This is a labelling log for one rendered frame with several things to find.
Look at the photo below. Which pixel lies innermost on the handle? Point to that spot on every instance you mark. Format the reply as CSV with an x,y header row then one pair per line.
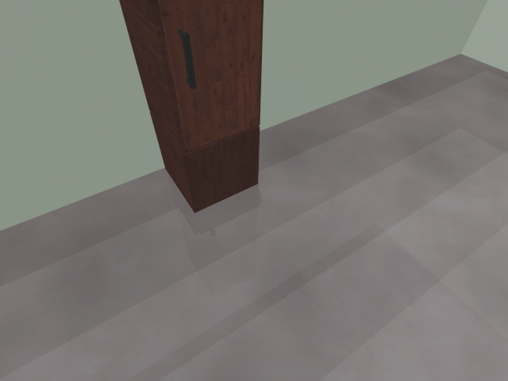
x,y
188,58

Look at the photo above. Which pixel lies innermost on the cupboard door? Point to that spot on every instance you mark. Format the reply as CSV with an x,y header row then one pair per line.
x,y
225,45

